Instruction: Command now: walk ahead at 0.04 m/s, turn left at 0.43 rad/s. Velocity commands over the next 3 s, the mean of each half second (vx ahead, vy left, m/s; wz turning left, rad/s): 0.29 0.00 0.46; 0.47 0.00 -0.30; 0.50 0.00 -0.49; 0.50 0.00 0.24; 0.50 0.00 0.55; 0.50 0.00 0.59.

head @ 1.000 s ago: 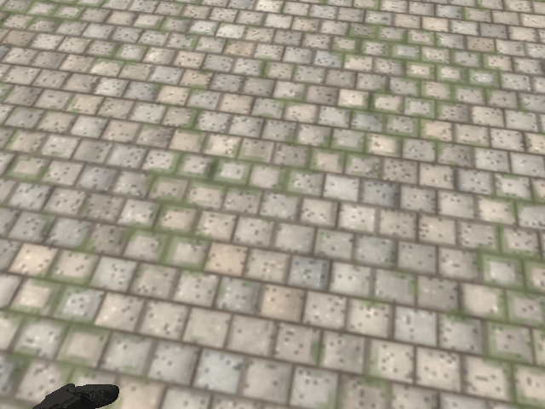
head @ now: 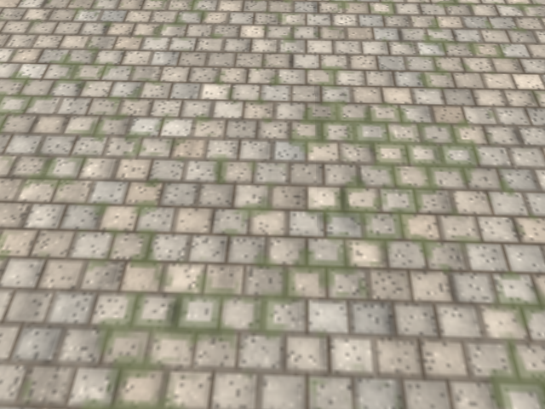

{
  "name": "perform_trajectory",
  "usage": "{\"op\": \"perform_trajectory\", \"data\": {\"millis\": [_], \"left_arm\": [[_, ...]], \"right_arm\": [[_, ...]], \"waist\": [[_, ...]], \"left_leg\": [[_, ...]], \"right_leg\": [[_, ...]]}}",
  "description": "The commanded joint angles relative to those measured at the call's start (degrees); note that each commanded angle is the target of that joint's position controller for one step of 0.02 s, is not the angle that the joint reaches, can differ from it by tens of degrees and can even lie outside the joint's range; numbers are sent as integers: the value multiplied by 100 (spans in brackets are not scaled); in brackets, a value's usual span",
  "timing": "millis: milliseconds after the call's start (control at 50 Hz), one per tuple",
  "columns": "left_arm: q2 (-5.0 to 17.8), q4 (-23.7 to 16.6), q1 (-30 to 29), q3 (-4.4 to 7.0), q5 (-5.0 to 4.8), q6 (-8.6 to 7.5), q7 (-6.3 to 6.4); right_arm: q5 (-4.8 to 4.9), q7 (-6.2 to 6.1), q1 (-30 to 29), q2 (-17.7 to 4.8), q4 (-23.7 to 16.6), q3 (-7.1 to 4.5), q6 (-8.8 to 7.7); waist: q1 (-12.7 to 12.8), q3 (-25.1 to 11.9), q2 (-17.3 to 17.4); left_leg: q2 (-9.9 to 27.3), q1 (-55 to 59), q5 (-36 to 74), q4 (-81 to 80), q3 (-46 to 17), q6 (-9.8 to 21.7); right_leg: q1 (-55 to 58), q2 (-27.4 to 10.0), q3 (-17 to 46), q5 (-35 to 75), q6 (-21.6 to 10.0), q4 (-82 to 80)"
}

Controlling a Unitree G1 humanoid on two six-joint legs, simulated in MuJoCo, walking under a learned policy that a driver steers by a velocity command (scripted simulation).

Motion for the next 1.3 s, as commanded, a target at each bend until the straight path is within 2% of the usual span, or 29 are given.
{"op": "perform_trajectory", "data": {"millis": [20,100,120,140,160,180,220,260,420,540,600,640,660,680,700,720,740,780,860,960,1060,1120,1140,1160,1180,1200,1220,1240,1300], "left_arm": [[961,-278,-342,309,-22,-33,21],[932,-85,-162,317,-171,-20,-49],[630,-42,-104,241,-91,-31,-89],[240,-376,-386,116,59,-62,-131],[588,-562,-953,207,-95,-211,-133],[873,-531,-930,293,-252,-327,-149],[968,-234,-566,366,-75,-458,-119],[838,-124,-491,364,8,-541,-156],[477,-97,-921,209,-71,-663,-324],[488,-303,-1509,77,-155,-760,-516],[628,-265,-1193,105,-160,-776,-577],[921,17,-132,261,-130,-745,-528],[1110,229,769,343,-123,-714,-482],[1627,302,1650,457,-63,-681,-436],[1417,422,1767,397,-190,-676,-473],[1101,402,1469,300,-245,-646,-448],[1004,298,1179,265,-161,-602,-406],[814,186,772,186,-41,-589,-374],[901,110,665,203,-108,-575,-281],[1109,283,1156,278,-188,-492,-158],[1080,392,1499,290,-232,-370,-95],[874,306,1377,232,-157,-325,-130],[497,171,1435,91,-27,-339,-161],[136,11,2274,-32,-215,-402,-174],[755,155,2188,68,-303,-395,-146],[1072,87,1547,163,-279,-364,-146],[1034,18,1230,173,-212,-338,-135],[969,-60,1031,190,-151,-334,-152],[614,-137,1037,154,-211,-231,-227]], "right_arm": [[4,45,149,-292,-463,-86,51],[9,167,723,-414,-306,-208,54],[10,127,1115,-581,-173,-289,27],[-11,41,1369,-1424,-315,-463,-56],[-228,126,1280,-1418,-521,-388,-260],[-254,116,963,-1149,-550,-306,-400],[-80,29,640,-838,-586,-200,-477],[-83,-53,722,-746,-571,-152,-484],[-17,-163,1269,-699,-323,-178,-508],[-23,-111,1613,-746,-19,-183,-477],[-19,-117,1468,-840,21,-204,-448],[-46,-141,1282,-892,-3,-205,-410],[-83,-161,1211,-842,-52,-164,-413],[-225,-144,1497,-464,-265,-31,-483],[-177,-115,1623,-235,-276,62,-618],[2,-38,1060,-677,-413,-21,-767],[121,20,532,-717,-551,-13,-885],[-109,23,236,-673,-598,-49,-951],[-211,11,345,-408,-670,-7,-805],[-180,35,-912,-95,-1003,115,-861],[-45,112,-1200,-411,-1115,-17,-923],[-82,60,-178,-731,-918,-201,-985],[-170,3,694,-1051,-862,-286,-973],[-210,41,1038,-1436,-649,-380,-881],[-126,76,938,-867,-714,-277,-850],[-112,54,678,-528,-758,-185,-825],[-152,56,399,-451,-752,-141,-801],[-164,57,231,-342,-691,-108,-784],[-151,53,107,-280,-554,-109,-847]], "waist": [[14,-699,-1125],[-193,-812,-727],[-283,-592,-17],[-312,-269,1815],[-589,-155,1346],[-379,183,1000],[-134,207,681],[-96,53,639],[-340,16,698],[-649,430,619],[-394,240,690],[207,-590,634],[637,-1187,468],[679,-2097,-683],[544,-2412,-1660],[682,-1595,-1035],[638,-945,-623],[279,-330,-91],[-17,-181,-423],[433,-62,-414],[399,-203,-577],[-194,-748,-604],[-521,-1662,7],[-137,-2311,1936],[-248,-1940,1348],[-401,-1175,729],[-312,-744,338],[-217,-415,326],[-15,-190,586]], "left_leg": [[238,272,519,-519,38,-14],[-164,1690,1291,-1994,510,520],[3,2157,819,-2488,2,765],[1639,2407,-312,-3611,-2982,1689],[2085,2046,-1387,-4526,-4492,2314],[2052,1968,-1671,-4637,-4224,2145],[1613,2034,-720,-4384,-3276,1673],[1234,2049,264,-4398,-2624,1496],[945,2276,1809,-4338,-1735,1435],[1295,2747,2614,-4233,-1509,1476],[1369,2970,4304,-3852,-1213,1324],[1096,2959,6714,-2546,-738,1129],[916,2216,6671,-1419,-559,942],[303,316,4283,728,-317,558],[-524,-1163,-63,2181,-553,287],[-130,-1847,96,2508,-932,362],[136,-1925,530,2314,-824,441],[480,-1517,1091,1381,-704,410],[529,-1080,1357,394,-477,72],[108,-323,3334,-1800,-302,-115],[22,0,3088,-2549,-656,60],[206,1585,2578,-2892,-604,524],[1190,3075,2186,-2722,-1512,895],[2425,4696,1038,-3219,-4138,1824],[2436,4400,-45,-3497,-4572,1738],[2151,3716,169,-3573,-3564,1483],[1892,3044,1003,-3662,-2804,1357],[1667,2553,1616,-3801,-2279,1327],[1416,1904,2315,-4227,-1317,1340]], "right_leg": [[485,-1331,682,2388,-1210,-657],[-304,-1135,311,-1219,-759,-245],[-1040,-806,-145,-2091,-425,776],[-2739,99,-572,-2770,134,3004],[-3335,292,604,-2488,-38,3588],[-3493,45,811,-1834,-203,3643],[-3277,-161,797,-769,-214,3293],[-2850,-87,712,33,-87,2890],[-2289,155,545,1368,293,800],[-2415,81,226,1192,-81,244],[-1814,258,19,780,-431,107],[-287,664,-278,793,-758,19],[1194,437,67,1007,-1008,114],[3358,-973,2390,612,-1782,162],[4140,-1767,4722,-368,-2366,-807],[3612,-1613,4390,-1067,-2100,-1095],[2817,-1386,3617,-888,-1905,-1202],[1509,-918,2772,145,-1726,-1464],[480,-595,2154,1062,-1830,-1776],[-150,-117,1621,1107,-1384,-1608],[701,-465,2395,733,-1137,-881],[623,-153,2357,1244,-830,406],[-48,222,1900,353,-638,2006],[-2042,941,1180,-2257,-314,3799],[-2699,431,1317,-2108,-247,4543],[-2843,239,1217,-1547,-210,4692],[-2682,52,1045,-1132,-150,4587],[-2599,-87,1026,-878,-116,4320],[-2231,-301,825,-599,-71,3925]]}}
